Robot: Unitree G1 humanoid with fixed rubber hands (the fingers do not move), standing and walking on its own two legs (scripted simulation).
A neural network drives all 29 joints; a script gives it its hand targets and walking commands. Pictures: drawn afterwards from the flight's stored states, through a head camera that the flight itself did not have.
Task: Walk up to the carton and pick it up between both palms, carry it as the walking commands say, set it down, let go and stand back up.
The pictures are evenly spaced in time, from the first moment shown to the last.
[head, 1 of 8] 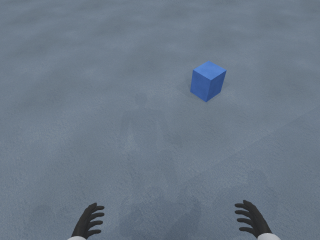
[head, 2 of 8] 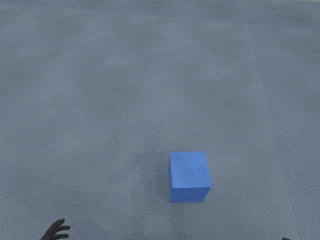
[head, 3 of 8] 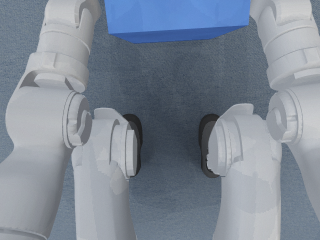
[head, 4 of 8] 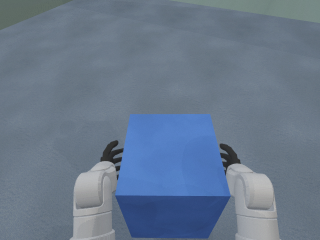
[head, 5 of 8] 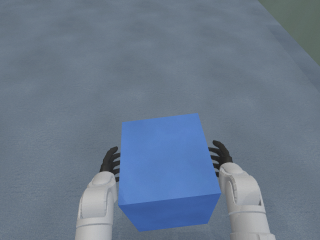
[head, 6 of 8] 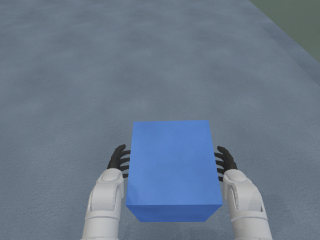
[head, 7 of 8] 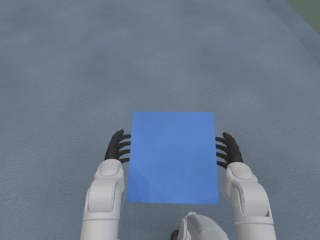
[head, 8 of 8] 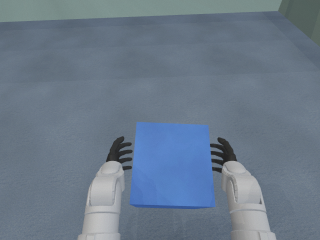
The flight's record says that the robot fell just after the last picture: no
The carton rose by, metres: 0.69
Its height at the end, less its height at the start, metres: +0.55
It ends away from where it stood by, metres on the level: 11.33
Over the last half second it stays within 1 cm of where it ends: no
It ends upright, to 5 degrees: no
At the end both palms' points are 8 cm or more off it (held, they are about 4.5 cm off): no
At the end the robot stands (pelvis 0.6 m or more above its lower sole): yes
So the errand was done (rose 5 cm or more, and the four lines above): no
